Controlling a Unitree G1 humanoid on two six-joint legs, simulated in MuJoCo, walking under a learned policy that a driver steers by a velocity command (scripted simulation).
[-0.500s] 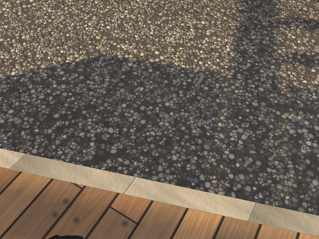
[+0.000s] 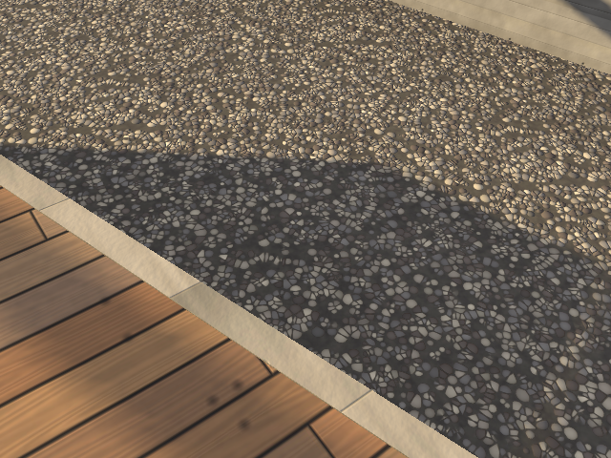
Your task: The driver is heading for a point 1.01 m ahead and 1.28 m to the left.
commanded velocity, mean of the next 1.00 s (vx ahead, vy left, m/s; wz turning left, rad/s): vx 0.17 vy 0.00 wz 0.52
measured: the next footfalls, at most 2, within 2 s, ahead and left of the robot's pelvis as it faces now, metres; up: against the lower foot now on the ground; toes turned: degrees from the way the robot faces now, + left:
right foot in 0.50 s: +0.06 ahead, -0.08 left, +0.00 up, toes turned +21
left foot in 1.00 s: +0.12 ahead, +0.21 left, +0.00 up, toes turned +31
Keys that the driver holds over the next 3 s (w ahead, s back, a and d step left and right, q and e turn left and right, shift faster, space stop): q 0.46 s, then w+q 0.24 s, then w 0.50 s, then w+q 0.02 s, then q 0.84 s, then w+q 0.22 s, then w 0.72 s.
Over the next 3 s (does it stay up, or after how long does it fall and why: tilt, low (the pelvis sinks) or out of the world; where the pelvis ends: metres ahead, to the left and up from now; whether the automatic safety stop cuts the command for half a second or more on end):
stays up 0.39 0.54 0.01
